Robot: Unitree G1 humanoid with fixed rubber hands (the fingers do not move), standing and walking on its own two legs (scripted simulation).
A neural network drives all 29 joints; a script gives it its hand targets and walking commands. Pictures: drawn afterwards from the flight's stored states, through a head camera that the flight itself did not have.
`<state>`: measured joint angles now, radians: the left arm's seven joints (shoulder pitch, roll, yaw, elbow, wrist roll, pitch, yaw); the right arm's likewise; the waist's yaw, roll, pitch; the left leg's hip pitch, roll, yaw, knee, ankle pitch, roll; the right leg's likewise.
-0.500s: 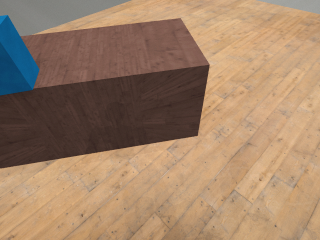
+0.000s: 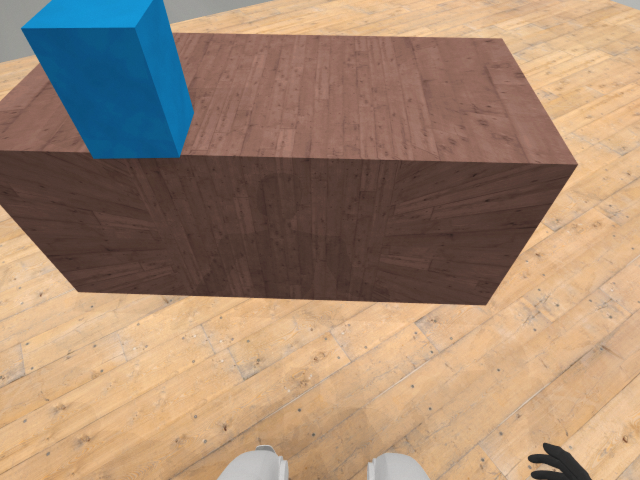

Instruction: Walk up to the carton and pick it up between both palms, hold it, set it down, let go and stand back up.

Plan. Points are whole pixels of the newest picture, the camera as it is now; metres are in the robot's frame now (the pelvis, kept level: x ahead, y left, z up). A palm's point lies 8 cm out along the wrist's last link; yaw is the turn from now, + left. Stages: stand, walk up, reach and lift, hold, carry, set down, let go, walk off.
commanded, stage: walk up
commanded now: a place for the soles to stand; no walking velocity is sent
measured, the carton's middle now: (124, 79) +0.87 +0.41 +0.05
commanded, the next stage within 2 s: none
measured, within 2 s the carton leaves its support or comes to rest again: neither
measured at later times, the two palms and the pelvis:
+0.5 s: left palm out of the picture +0.14 +0.54 -0.08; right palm (430, 375) +0.29 -0.16 -0.10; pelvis +0.14 +0.17 -0.02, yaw +4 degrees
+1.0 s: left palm out of the picture +0.25 +0.68 -0.07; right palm (324, 316) +0.39 -0.01 -0.11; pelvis +0.26 +0.32 -0.01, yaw +3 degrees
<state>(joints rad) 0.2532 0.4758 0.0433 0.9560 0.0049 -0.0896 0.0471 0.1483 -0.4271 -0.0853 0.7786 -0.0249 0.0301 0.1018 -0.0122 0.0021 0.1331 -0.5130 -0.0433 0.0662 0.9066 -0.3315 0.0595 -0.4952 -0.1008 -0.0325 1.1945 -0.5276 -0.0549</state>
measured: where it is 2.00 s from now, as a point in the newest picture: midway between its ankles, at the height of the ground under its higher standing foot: (166, 419)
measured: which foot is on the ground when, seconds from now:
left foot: down 0.00-0.10, up 0.12-0.40, down 0.42-0.72, up 0.74-1.00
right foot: up 0.00-0.04, down 0.06-0.46, up 0.48-0.68, down 0.70-1.00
